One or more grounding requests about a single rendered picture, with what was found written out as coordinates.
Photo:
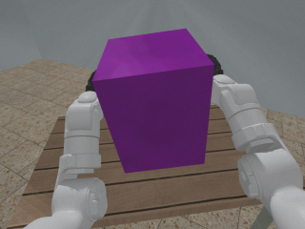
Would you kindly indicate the table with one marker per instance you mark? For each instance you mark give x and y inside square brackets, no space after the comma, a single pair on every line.
[146,195]

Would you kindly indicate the robot right upper arm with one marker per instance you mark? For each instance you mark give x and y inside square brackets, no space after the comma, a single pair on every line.
[272,177]

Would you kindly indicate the robot right hand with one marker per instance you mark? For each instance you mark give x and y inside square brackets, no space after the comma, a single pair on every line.
[217,67]

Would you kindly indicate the robot right forearm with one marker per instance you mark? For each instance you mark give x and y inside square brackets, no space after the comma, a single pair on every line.
[250,128]

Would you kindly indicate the robot left upper arm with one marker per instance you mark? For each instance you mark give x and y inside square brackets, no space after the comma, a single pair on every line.
[77,204]

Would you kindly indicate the robot left hand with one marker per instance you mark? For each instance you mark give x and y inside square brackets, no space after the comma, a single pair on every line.
[90,87]

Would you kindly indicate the robot left forearm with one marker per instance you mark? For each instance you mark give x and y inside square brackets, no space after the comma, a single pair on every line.
[81,143]

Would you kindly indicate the carton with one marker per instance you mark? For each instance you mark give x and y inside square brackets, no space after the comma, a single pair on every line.
[155,92]

